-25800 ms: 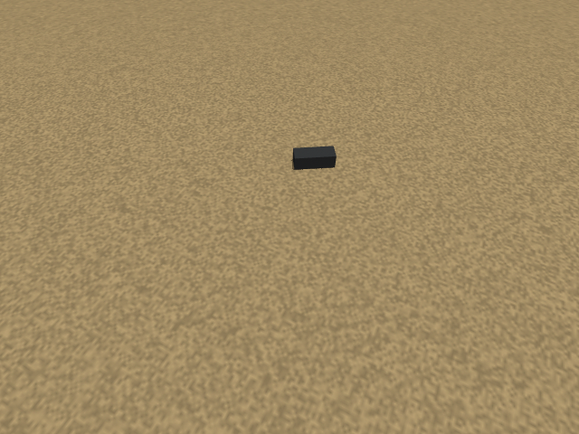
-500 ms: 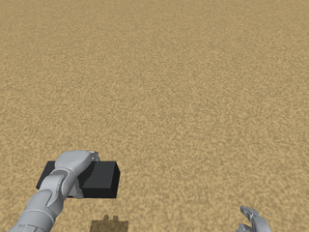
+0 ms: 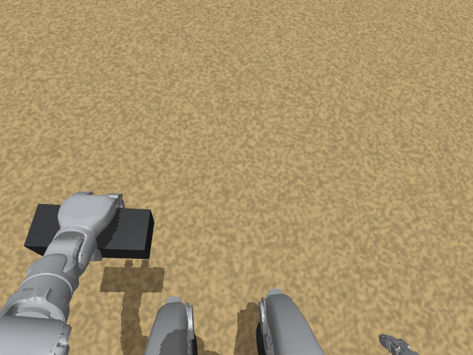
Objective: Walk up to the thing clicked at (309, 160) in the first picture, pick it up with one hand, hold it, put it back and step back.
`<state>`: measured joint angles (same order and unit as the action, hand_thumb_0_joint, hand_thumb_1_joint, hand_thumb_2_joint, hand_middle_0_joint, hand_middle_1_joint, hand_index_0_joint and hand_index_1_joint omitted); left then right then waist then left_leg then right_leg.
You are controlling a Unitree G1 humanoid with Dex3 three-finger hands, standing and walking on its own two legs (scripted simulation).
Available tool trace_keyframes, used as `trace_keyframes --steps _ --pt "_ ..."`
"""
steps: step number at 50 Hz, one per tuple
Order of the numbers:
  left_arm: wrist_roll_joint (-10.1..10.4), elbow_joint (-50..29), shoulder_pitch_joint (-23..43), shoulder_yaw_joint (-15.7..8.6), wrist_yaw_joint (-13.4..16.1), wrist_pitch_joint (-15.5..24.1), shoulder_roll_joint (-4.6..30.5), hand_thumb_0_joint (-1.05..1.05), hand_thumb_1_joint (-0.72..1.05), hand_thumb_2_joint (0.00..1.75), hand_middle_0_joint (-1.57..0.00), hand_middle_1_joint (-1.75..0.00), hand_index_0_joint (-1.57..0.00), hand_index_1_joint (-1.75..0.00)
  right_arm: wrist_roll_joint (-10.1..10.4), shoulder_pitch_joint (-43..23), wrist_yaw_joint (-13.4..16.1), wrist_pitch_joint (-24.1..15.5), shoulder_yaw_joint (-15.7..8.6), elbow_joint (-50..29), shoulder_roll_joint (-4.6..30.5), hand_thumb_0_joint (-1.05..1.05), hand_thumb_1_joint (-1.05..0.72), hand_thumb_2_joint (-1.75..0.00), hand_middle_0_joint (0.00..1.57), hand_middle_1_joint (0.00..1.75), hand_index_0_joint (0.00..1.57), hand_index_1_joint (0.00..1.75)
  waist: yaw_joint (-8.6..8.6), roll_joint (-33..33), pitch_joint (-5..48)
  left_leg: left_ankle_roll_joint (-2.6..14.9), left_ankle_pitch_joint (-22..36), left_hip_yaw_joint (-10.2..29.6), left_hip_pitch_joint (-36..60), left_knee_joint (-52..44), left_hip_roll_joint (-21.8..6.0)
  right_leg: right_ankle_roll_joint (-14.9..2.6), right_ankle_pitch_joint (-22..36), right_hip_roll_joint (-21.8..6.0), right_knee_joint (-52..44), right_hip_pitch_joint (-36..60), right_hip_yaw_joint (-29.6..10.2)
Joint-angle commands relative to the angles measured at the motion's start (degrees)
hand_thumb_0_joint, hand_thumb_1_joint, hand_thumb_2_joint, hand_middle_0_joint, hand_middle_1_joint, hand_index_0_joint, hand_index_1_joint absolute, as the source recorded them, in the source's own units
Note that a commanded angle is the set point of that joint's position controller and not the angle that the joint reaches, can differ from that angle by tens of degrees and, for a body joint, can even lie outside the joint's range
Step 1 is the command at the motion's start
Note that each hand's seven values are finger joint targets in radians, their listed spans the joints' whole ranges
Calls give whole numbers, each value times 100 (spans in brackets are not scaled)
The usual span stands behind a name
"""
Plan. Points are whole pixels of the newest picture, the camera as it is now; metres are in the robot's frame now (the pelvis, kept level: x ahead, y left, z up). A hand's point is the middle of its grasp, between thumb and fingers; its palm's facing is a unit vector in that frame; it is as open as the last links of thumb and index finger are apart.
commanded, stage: crouch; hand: left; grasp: from above
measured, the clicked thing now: (96, 232) +0.37 +0.25 -0.15
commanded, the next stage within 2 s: lower in 1.30 s
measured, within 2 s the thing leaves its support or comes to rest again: neither
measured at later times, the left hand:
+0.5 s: hand (116, 244) +0.40 +0.27 -0.34, palm faces -0.46 +0.02 -0.89, open 10.9 cm
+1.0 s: hand (122, 246) +0.42 +0.28 -0.43, palm faces -0.48 +0.01 -0.88, open 10.9 cm
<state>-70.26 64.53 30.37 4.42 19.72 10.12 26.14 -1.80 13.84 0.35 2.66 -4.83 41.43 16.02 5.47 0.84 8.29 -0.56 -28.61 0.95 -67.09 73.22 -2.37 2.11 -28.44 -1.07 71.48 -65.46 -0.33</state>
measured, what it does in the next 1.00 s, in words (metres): lowers itself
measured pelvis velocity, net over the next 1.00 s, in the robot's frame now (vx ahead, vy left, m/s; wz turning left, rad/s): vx -0.03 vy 0.00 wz -0.09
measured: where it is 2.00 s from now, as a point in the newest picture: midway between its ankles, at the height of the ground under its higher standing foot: outside the picture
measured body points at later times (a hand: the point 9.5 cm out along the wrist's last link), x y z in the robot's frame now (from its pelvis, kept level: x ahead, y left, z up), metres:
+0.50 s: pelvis -0.03 +0.00 -0.19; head +0.19 +0.04 +0.20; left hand +0.42 +0.27 -0.29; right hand +0.03 -0.27 -0.31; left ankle +0.05 +0.12 -0.62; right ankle +0.05 -0.14 -0.62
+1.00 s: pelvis -0.03 +0.00 -0.27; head +0.21 +0.05 +0.11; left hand +0.44 +0.28 -0.38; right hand +0.00 -0.28 -0.38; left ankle +0.05 +0.12 -0.62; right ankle +0.05 -0.14 -0.62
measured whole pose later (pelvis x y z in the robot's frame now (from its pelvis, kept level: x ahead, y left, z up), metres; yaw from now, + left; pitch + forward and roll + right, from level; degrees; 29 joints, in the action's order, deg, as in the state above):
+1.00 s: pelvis -0.03 +0.00 -0.27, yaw -5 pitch +36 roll -8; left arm -75.7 74.5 48.6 -8.6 18.7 18.0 43.3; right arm -7.9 9.0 -8.2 -1.3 -0.9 42.9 15.3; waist 11.0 -0.3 4.4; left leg -0.7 -39.6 7.4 -125.3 128.2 -1.2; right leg 3.3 -39.6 0.2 123.8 -120.6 2.1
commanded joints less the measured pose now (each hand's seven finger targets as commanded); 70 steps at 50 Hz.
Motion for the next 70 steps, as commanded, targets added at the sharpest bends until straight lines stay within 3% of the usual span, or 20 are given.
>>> trace_keyframes --steps 1,5,7,13,17,21,23,27,30,32,33,35,37,39,44,47,55,56,58,70 --pt "91 -981 2215 -684 389 -49 1751 0 62 96 -88 -94 -93 -88 -47 494 111 -275 -317 -389 935 0 -89 -90 20 30 20 30 -59 575 3031 142 811 -9 917 57 243 -400 735 213 -3 -22 197" --pt "77 -812 2420 -787 278 -34 1916 0 62 97 -86 -98 -93 -91 -125 567 75 -374 -360 -289 980 0 -89 -90 20 30 20 30 85 624 3270 118 510 110 418 601 207 -386 420 197 580 -824 259" --pt "77 -754 2419 -949 225 7 2160 0 64 97 -88 -99 -94 -92 -147 575 38 -406 -341 -272 1008 0 -89 -90 20 30 20 30 40 789 3353 103 349 147 164 824 213 -395 236 189 877 -1168 282" --pt "34 -680 2845 -1082 63 332 2400 0 72 99 -92 -99 -99 -91 -226 640 -139 -507 -271 -195 1045 0 -89 -90 20 30 20 30 214 874 3621 104 22 369 -549 1569 208 -402 -52 185 1708 -2158 415" --pt "-108 -586 2890 -1331 132 520 2717 0 76 97 -94 -99 -102 -91 -308 714 -256 -517 -228 -120 1088 0 -89 -90 20 30 20 30 192 992 3986 149 188 265 -887 2153 247 -402 44 207 2113 -2450 436" --pt "-220 -750 3348 -1353 230 663 2841 0 74 99 -95 -98 -101 -91 -387 756 -372 -538 -170 -51 1021 0 -90 -90 20 30 20 30 284 1251 4148 141 375 236 -1035 2602 229 -406 197 221 2497 -2762 474" --pt "-275 -561 3246 -1433 283 650 2895 0 74 94 -93 -97 -101 -89 -424 783 -419 -526 -176 -13 1092 0 -89 -90 20 30 20 30 267 1359 4090 118 445 290 -1045 2728 209 -408 177 204 2706 -3037 517" --pt "-308 -450 3542 -1345 335 665 2861 0 71 92 -93 -92 -100 -86 -475 771 -502 -539 -177 26 1112 0 -90 -90 20 30 20 30 363 1601 4007 104 334 272 -1212 3031 185 -407 140 198 2991 -3326 558" --pt "-350 -493 3692 -1496 356 648 3123 0 68 92 -92 -90 -98 -84 -507 779 -541 -531 -168 44 1179 0 -90 -90 20 30 20 30 354 1731 4142 88 478 280 -1260 3229 171 -407 228 202 3263 -3485 600" --pt "-361 -314 3514 -1481 340 619 3075 0 66 89 -91 -89 -97 -83 -519 750 -573 -518 -155 20 1193 0 -90 -90 20 30 20 30 341 1690 4084 90 504 286 -1339 3326 175 -402 241 212 3344 -3567 614" --pt "-348 -672 3839 -1546 347 662 3273 0 66 90 -90 -89 -96 -83 -530 768 -589 -506 -152 45 1171 0 -90 -90 20 30 20 30 362 1723 4196 111 526 231 -1482 3465 182 -406 318 234 3395 -3495 599" --pt "-352 -171 3414 -1568 312 597 3208 0 66 92 -90 -91 -96 -85 -527 749 -622 -487 -115 6 1173 0 -90 -90 20 30 20 30 357 1439 4082 157 553 180 -1779 3623 201 -375 397 251 3428 -3386 590" --pt "-359 -320 3675 -1588 279 622 3371 0 67 93 -91 -93 -97 -86 -545 725 -651 -470 -114 10 1179 0 -90 -90 20 30 20 30 365 1525 4138 168 525 143 -1926 3758 200 -375 403 274 3540 -3403 574" --pt "-347 -77 3479 -1577 233 619 3295 0 69 93 -92 -93 -99 -87 -547 735 -675 -463 -98 14 1207 0 -90 -90 20 30 20 30 390 1501 3789 144 385 204 -2073 3759 192 -380 262 246 3647 -3626 626" --pt "-353 -120 3587 -1600 130 735 3426 0 73 91 -93 -94 -101 -86 -564 746 -752 -421 -91 20 1271 0 -90 -90 20 30 20 30 432 1542 3875 155 464 202 -2182 4023 196 -371 330 281 3852 -3733 646" --pt "-367 70 3567 -1622 159 814 3464 0 76 91 -95 -95 -103 -87 -577 698 -772 -402 -51 51 1265 0 -90 -90 20 30 20 30 425 1587 3618 141 233 216 -2414 4094 201 -387 156 282 3989 -3951 679" --pt "-526 200 3943 -1734 331 1004 3784 0 82 93 -99 -95 -107 -87 -663 653 -789 -395 32 138 1340 0 -90 -90 20 30 20 30 503 1682 3587 147 25 180 -2691 4420 207 -382 60 303 4290 -4235 740" --pt "-557 274 3984 -1724 343 1014 3783 0 80 93 -100 -94 -107 -87 -686 692 -799 -398 58 154 1339 0 -90 -90 20 30 20 30 576 1653 3562 148 4 195 -2709 4461 208 -377 43 302 4316 -4240 760" --pt "-590 386 3874 -1785 387 998 3856 0 81 92 -98 -95 -106 -87 -687 667 -792 -401 87 165 1361 0 -90 -90 20 30 20 30 525 1727 3548 134 -38 196 -2715 4478 216 -380 -10 296 4404 -4352 786" --pt "-572 481 4104 -1736 398 935 4088 0 80 97 -105 -89 -108 -86 -696 543 -765 -398 189 198 1384 0 -90 -90 20 30 20 30 563 1748 3552 170 43 151 -3048 4867 224 -376 159 341 4658 -4416 798"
